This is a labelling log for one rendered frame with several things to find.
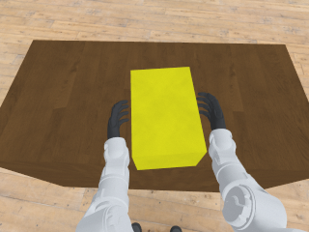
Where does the left robot upper arm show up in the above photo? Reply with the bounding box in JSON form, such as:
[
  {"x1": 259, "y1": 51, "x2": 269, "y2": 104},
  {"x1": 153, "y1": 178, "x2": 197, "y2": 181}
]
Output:
[{"x1": 75, "y1": 205, "x2": 134, "y2": 232}]

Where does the robot left forearm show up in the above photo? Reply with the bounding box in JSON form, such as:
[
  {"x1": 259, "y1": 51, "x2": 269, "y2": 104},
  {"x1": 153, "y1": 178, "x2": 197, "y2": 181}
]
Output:
[{"x1": 83, "y1": 137, "x2": 130, "y2": 218}]

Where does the robot right forearm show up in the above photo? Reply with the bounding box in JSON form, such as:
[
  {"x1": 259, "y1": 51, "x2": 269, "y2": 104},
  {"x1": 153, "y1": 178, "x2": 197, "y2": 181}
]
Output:
[{"x1": 209, "y1": 129, "x2": 270, "y2": 202}]

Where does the robot right hand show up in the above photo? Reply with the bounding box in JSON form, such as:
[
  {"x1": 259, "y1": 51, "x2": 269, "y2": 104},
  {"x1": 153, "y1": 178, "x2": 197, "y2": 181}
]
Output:
[{"x1": 196, "y1": 92, "x2": 226, "y2": 131}]

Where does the pedestal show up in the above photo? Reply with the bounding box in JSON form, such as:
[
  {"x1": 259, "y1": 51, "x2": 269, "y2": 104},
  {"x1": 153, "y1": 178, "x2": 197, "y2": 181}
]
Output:
[{"x1": 0, "y1": 40, "x2": 309, "y2": 192}]

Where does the robot left foot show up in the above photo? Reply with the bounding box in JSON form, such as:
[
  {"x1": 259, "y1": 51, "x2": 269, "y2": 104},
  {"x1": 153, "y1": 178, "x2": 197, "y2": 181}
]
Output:
[{"x1": 131, "y1": 222, "x2": 142, "y2": 232}]

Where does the right robot upper arm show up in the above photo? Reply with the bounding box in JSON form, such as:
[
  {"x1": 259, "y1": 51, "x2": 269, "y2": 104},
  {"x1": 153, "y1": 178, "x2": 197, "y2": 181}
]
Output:
[{"x1": 222, "y1": 185, "x2": 307, "y2": 232}]

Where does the robot left hand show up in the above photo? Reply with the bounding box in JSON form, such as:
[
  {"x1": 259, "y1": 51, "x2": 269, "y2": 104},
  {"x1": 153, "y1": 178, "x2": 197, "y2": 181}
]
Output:
[{"x1": 107, "y1": 100, "x2": 129, "y2": 139}]

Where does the carton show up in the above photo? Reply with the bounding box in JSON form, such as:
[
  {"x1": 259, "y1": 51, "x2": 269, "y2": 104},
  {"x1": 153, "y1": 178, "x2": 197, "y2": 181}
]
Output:
[{"x1": 130, "y1": 67, "x2": 207, "y2": 170}]

